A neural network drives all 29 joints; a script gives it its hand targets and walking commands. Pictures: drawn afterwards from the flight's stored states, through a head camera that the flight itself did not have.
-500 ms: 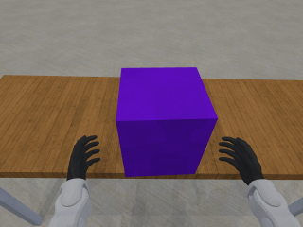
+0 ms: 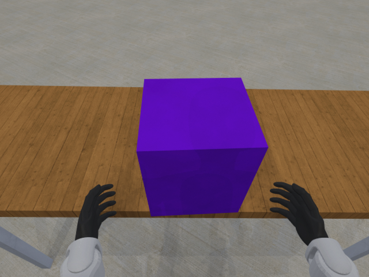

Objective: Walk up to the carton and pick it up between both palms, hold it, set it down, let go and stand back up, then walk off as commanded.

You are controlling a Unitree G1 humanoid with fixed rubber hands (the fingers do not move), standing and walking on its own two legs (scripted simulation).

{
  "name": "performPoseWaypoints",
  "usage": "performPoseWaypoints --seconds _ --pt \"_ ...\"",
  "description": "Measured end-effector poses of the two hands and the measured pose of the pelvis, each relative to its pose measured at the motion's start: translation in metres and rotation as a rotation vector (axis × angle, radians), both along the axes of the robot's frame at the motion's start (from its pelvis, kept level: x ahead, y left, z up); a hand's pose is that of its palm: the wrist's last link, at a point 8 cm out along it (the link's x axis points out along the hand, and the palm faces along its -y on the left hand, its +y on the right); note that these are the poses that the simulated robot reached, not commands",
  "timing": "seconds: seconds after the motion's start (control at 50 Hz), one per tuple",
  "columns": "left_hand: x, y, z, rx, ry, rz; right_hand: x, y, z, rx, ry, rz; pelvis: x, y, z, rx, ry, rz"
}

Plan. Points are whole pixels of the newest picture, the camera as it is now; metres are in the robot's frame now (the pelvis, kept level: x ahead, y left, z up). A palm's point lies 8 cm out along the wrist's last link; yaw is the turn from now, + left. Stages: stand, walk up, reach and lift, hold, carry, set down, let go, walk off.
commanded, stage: set down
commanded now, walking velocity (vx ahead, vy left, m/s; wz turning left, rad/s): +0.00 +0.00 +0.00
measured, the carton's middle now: (194, 150) +0.37 -0.01 +0.08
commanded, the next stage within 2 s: let go in 1.14 s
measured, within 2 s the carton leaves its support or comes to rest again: neither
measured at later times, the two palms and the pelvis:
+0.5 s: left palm (91, 241) +0.20 +0.20 +0.01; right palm (308, 241) +0.19 -0.22 +0.02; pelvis +0.01 +0.00 +0.00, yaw +0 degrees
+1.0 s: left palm (88, 241) +0.20 +0.20 +0.01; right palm (299, 254) +0.18 -0.23 -0.03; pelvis +0.01 +0.00 +0.00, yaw +0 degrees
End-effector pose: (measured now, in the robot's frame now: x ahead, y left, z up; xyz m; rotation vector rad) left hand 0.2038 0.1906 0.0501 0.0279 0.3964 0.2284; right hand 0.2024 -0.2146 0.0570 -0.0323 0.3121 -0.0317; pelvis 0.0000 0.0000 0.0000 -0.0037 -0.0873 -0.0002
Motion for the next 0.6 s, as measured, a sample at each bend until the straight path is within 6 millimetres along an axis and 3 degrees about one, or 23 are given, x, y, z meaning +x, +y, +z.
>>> performPoseWaypoints --seconds 0.32,0.6 --pt "-0.006 0.005 -0.036 0.014 0.099 -0.030 -0.007 -0.006 -0.020 -0.030 0.083 -0.015 0.013 -0.001 0.000 0.001 0.019 0.000" --pt "-0.009 0.007 -0.040 0.028 0.057 -0.065 -0.021 -0.010 -0.047 -0.054 0.160 -0.041 0.013 -0.001 0.000 0.001 0.020 0.000"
